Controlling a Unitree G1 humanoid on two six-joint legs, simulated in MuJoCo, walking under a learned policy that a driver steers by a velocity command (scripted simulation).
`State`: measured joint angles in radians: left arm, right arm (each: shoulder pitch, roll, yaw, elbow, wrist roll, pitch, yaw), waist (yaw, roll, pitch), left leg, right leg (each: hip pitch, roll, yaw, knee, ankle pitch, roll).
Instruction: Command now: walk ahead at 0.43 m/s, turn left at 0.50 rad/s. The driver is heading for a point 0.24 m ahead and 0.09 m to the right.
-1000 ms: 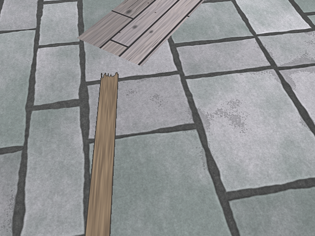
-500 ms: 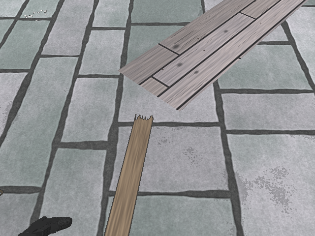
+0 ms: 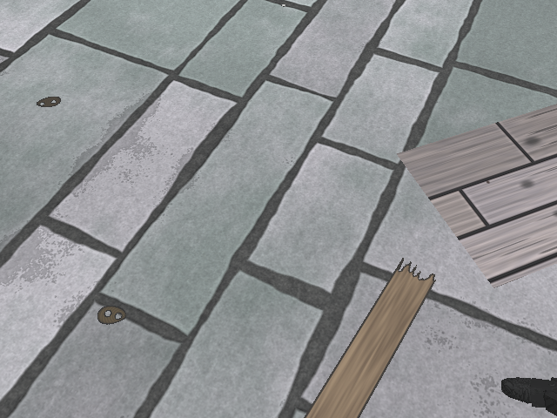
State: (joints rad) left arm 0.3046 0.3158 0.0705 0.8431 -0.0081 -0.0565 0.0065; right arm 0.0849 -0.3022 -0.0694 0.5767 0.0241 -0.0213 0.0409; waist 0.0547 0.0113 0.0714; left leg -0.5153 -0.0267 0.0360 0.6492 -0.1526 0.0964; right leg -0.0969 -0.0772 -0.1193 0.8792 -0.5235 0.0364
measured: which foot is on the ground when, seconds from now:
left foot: down 0.00-1.00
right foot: up 0.00-0.38, down 0.40-1.00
